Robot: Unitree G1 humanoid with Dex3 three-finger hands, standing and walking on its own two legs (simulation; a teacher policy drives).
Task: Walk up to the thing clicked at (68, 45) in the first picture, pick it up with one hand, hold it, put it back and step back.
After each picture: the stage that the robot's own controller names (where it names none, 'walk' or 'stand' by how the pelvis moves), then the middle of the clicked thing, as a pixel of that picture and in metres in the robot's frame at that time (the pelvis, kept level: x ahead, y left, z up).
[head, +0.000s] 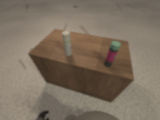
stand; (67, 44) +0.68 +0.26 +0.02
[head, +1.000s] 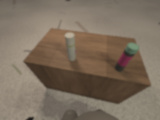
walk; (71, 48) +0.56 +0.17 +0.04
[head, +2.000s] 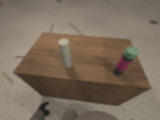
stand; (66, 55) +0.48 +0.21 +0.05
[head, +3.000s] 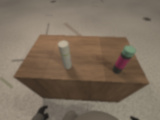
stand; (65, 56) +0.47 +0.21 +0.03
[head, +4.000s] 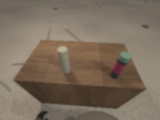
stand; (64, 61) +0.46 +0.22 +0.02
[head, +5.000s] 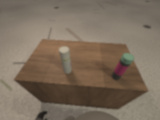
stand; (66, 61) +0.46 +0.21 +0.02
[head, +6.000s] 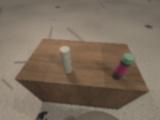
stand; (66, 61) +0.46 +0.21 +0.02
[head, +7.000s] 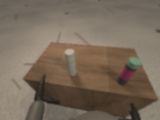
rise first; (71, 63) +0.45 +0.19 +0.02
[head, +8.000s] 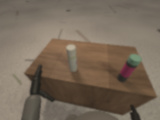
go down; (72, 59) +0.48 +0.19 +0.03
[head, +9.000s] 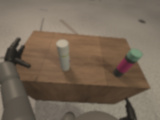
go down; (64, 57) +0.45 +0.18 +0.06
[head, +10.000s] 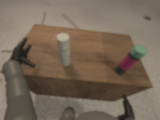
close in; (64, 52) +0.47 +0.18 +0.07
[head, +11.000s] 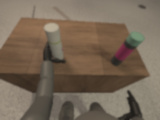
close; (55, 45) +0.48 +0.20 +0.11
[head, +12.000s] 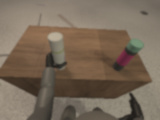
lift; (58, 54) +0.42 +0.19 +0.12
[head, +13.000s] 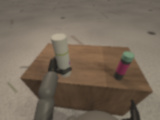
lift; (62, 58) +0.32 +0.17 +0.23
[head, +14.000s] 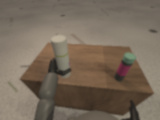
hold; (62, 59) +0.32 +0.17 +0.21
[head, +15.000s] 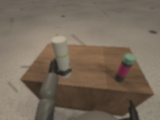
hold; (62, 59) +0.33 +0.17 +0.21
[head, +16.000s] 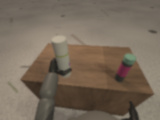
crouch; (62, 59) +0.33 +0.17 +0.21
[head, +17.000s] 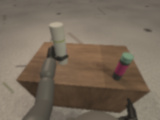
crouch; (60, 46) +0.41 +0.19 +0.23
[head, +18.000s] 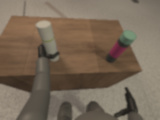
lower; (49, 44) +0.50 +0.21 +0.09
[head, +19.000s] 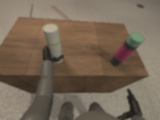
lower; (55, 47) +0.47 +0.19 +0.11
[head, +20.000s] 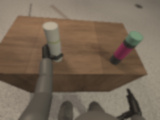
lower; (54, 45) +0.48 +0.19 +0.11
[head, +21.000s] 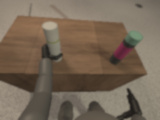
lower; (54, 45) +0.48 +0.19 +0.11
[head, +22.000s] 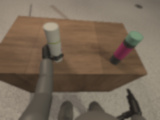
loosen; (54, 45) +0.48 +0.19 +0.11
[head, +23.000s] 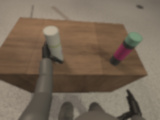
withdraw; (55, 47) +0.47 +0.19 +0.10
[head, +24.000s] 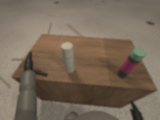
sink last; (68, 59) +0.44 +0.17 +0.07
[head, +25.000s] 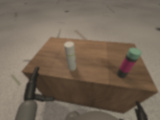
stand; (70, 57) +0.48 +0.19 +0.07
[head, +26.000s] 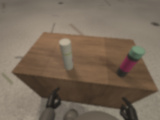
stand; (67, 56) +0.45 +0.19 +0.08
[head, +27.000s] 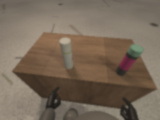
stand; (67, 55) +0.46 +0.20 +0.09
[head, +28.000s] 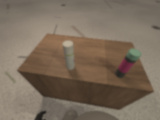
stand; (69, 56) +0.47 +0.19 +0.06
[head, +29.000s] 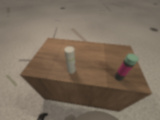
stand; (70, 61) +0.46 +0.18 +0.02
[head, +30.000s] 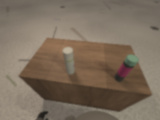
stand; (69, 62) +0.45 +0.18 +0.02
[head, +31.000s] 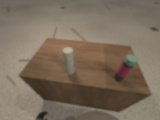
stand; (69, 62) +0.45 +0.18 +0.02
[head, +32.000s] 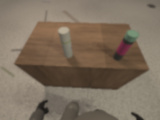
walk; (66, 44) +0.53 +0.21 +0.05
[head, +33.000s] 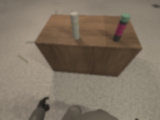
walk; (75, 26) +0.80 +0.21 +0.04
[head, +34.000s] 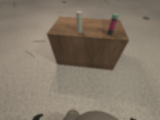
stand; (79, 22) +1.10 +0.22 +0.04
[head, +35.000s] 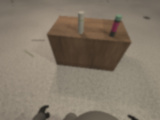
stand; (80, 23) +1.06 +0.18 +0.02
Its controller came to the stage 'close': yes
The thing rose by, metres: 0.21
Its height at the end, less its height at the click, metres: +0.00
